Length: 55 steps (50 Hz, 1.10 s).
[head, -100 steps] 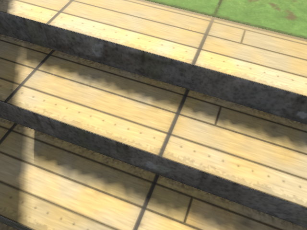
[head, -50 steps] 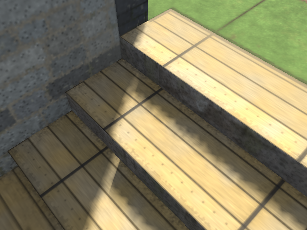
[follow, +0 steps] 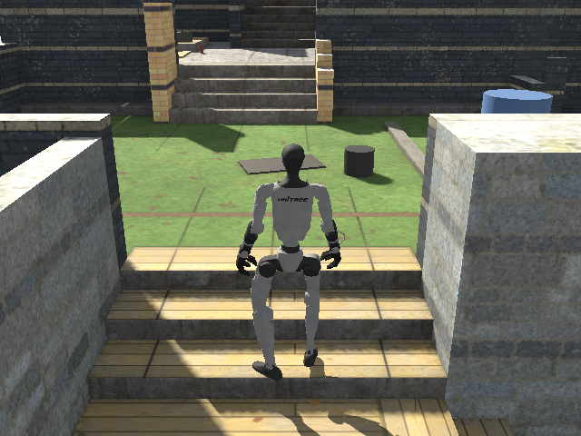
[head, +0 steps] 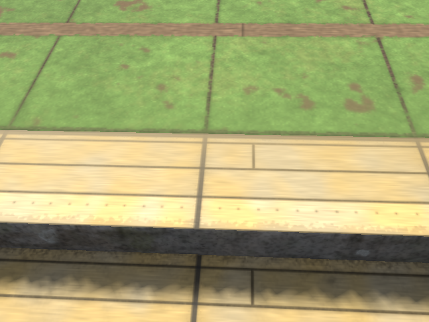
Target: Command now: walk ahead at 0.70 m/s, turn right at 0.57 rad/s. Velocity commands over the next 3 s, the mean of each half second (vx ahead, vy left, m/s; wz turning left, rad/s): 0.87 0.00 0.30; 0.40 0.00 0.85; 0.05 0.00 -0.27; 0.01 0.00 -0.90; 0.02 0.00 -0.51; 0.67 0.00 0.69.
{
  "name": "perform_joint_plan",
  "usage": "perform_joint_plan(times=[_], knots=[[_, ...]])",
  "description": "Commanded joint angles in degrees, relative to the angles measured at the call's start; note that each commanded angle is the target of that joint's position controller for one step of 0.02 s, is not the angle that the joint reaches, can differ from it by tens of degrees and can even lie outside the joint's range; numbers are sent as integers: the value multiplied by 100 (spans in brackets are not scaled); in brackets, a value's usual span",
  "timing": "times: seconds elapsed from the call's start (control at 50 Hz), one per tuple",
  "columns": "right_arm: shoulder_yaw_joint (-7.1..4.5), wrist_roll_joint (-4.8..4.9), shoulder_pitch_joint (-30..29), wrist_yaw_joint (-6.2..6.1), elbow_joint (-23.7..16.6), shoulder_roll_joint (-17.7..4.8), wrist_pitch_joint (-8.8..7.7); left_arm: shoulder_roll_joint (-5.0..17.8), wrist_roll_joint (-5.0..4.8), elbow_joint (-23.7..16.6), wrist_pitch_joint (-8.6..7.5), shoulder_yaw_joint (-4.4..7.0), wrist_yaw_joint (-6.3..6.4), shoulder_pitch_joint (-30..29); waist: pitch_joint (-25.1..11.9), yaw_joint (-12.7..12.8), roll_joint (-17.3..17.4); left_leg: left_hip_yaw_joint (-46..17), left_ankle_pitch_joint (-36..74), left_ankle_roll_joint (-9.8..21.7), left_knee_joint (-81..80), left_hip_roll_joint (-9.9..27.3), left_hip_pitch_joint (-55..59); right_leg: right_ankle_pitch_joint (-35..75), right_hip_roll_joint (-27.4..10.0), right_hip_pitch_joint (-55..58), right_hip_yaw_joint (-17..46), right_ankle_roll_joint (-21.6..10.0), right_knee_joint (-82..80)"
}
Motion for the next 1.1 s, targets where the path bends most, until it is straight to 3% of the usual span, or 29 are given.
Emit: perform_joint_plan(times=[0.02, 0.06, 0.1, 0.12, 0.14, 0.16, 0.2, 0.24, 0.32, 0.44, 0.48, 0.54, 0.58, 0.6, 0.62, 0.64, 0.66, 0.68, 0.72, 0.78, 0.8, 0.86, 0.9, 1.0, 1.02, 1.04, 1.06, 1.08, 1.1], knots=[[-220, -69, -114, 281, -277, -721, 432, 512, 91, -780, 156, 72, 380, -921, 92, -59, 1313, -1643, -1912, 639, -1452, 1861, 1752, 10, -596, -2002, -113, -23, 25], [-220, 57, -1313, 304, -385, -773, 379, 550, 37, -453, 199, 113, 445, 451, 219, 1042, 808, -1322, -1717, 656, -985, 1395, -61, 1020, -322, 358, -236, -151, -649], [-176, 88, -1603, 164, -355, -737, 317, 936, -24, 517, 57, 319, 572, 2692, 11, 2238, -1252, -1533, 516, 788, 2182, 542, -1116, 1277, 1075, 2555, -1070, 66, -1391], [-44, 84, -1993, 160, -606, -376, 312, 698, -23, 768, 5, 197, 591, 2882, 630, 2226, -2049, -2188, -1580, 809, 4615, -55, -2637, 566, 1068, 2636, -415, 380, -2058], [93, 162, -2362, 193, -1363, 72, 309, 606, -8, 566, -37, -11, 573, 1949, 1025, 1408, -2801, -3787, -2131, 748, 6704, -1097, -4185, 1586, 648, 2019, 1200, 632, -2580], [221, 206, -1371, 173, -1558, 594, 247, 1331, 30, -28, -106, 94, 693, 988, -128, 595, -2963, -5475, -1348, 646, 7675, -1739, -5144, -838, -696, 2494, 3734, 283, -4096], [270, -94, -1253, 89, -1554, 680, 105, 1139, 211, -155, -239, 27, 597, 64, 251, -166, -1033, -5295, 314, 516, 8424, -997, -5526, -2580, -1592, 1477, 4303, 315, -4588], [85, -33, -642, 62, -1322, 192, 82, 623, 171, 174, -587, -126, 381, 453, -39, -272, -140, -5237, 832, 643, 9046, -978, -5682, -2431, -1625, 1620, 3767, 586, -4457], [128, 154, -1253, 132, -1516, 596, 241, 471, 233, 914, -807, -199, 346, 1179, 525, -176, 272, -5488, 1069, 919, 9840, -1223, -7507, -1466, -1506, 2252, 1919, 933, -4361], [356, 242, -2227, -115, -2159, 991, 453, -5, 210, 1410, -787, -381, 234, 1207, 1220, -428, 243, -4345, 172, 1214, 9149, -1476, -7755, -206, -711, 1486, -481, 1146, -5244], [419, 385, -2634, -59, -2326, 876, 553, 212, 96, 1504, -730, -392, 444, 1441, 1214, -283, -241, -3496, -136, 1248, 7747, -1476, -6764, 1544, -609, 1259, -991, 881, -6235], [256, 264, -1189, -39, -1842, 390, 600, 1155, -330, 1016, -719, -237, 809, 979, -304, -1051, -340, -2634, -673, 1458, 5548, -1877, -3874, 9951, -446, 2404, -1576, 558, -4329], [11, 201, 1301, -120, -1260, -96, 574, 1710, -372, 520, -607, 30, 790, 106, -1672, -1988, -1308, -3229, -1145, 1603, 4753, -2091, -2303, 12321, -849, 3553, -1187, 365, -1870], [-164, 181, 1710, -120, -1219, -514, 476, 1796, -312, 261, -608, 142, 564, -143, -1996, -1975, -1126, -3850, -1351, 1618, 3549, -2258, -1551, 11329, -853, 3517, -934, 239, -252], [178, -3, 4049, -54, 49, 142, 701, 613, 1849, 1231, -334, -22, -550, 994, -1043, -1710, -166, -7188, 1911, 2429, 1419, -2183, 759, 3080, 40, -627, 207, 182, 3469], [-145, -491, 3902, 158, -104, -1423, 760, 459, 1343, 643, -365, -38, -866, 519, -1502, -1373, 670, -9087, 7838, 3114, 1723, -1062, 1221, 2077, 1802, -2588, 1538, 145, 7404], [-313, -397, 3247, 221, -237, -1784, 648, 739, 492, -167, -544, 69, -691, 174, -2412, -1275, 719, -10604, 5805, 2323, 337, -210, 1535, 2247, 1984, -3419, 3044, 180, 7420], [-371, -207, 1966, 351, -139, -1350, 459, 619, 5, -491, -681, -44, -414, -523, -849, -943, -208, -10032, 3585, 1795, 462, -330, 755, 1686, 1872, -4558, 2811, 371, 7881], [170, -388, 1482, 623, 611, 16, 195, 500, 467, -715, -437, -363, -42, -628, -370, -29, -686, -8733, 2424, 1831, 369, -751, -337, 1809, 1504, -5055, 2379, 194, 7955], [370, -215, 713, 671, 676, 409, -438, 497, 61, -1004, -384, -528, 367, -806, 194, 697, -259, -6653, 812, 1222, -261, -1797, -3769, 1106, 707, -3502, 1390, 40, 6346], [379, -251, 1400, 536, 755, 314, -560, 348, 38, -1351, -456, -584, 341, -1333, -59, 402, 309, -6491, 1477, 1393, -274, -2077, -3752, 507, 789, -3288, 980, 217, 6490], [401, -466, 2729, 376, 1075, 4, -622, 228, 36, -1731, -374, -663, 373, -2270, -208, -81, -21, -6900, 1799, 1308, -23, -2073, -2976, 487, 756, -3337, 906, 533, 5015], [251, -215, 2534, 435, 616, -410, -603, 79, 108, -2132, -156, -718, 387, -2938, -526, -67, 464, -7453, 3153, 1516, -367, -1709, -2718, -153, 817, -2706, 443, 822, 3977], [-179, 223, 1644, 422, -612, -1331, -754, 528, 156, -1640, 54, -410, 254, -1675, -486, 534, 1009, -7507, 8894, 1307, 336, -673, -1569, 417, 1424, -323, -148, 891, 653], [-264, 195, 1073, 471, -841, -1233, -716, 735, 43, -1101, 6, -284, 352, -219, -1190, 937, 652, -7282, 9471, 1090, 1607, -849, -1659, 1270, 1273, 1106, 468, 548, -332], [-46, -134, 1832, 462, -851, -137, -715, 1131, -33, -673, -66, -182, 428, 1113, -3264, 696, -1290, -7116, 5399, 414, 3961, -1747, -2980, 4609, -189, 3850, 3473, -1422, -953], [-197, 27, 1970, 443, -680, -319, -447, 1012, 454, -970, -7, -302, 182, 592, -2965, 662, -2163, -7067, -256, -176, 6602, -2919, -4154, 4105, -1599, 2971, 6921, -2749, -2858], [-262, 136, 1670, 413, -786, -504, -279, 1257, 451, -920, -171, -202, 95, -196, -1005, 236, -723, -7040, 317, -10, 7733, -2778, -5077, 2356, -1144, 1537, 6736, -2303, -3242], [-238, 191, 1283, 250, -753, -651, -169, 830, 229, -719, -321, -357, -58, -890, -441, -163, -186, -6847, 472, 114, 7967, -2407, -5609, 1127, -708, 600, 5057, -1670, -2723]])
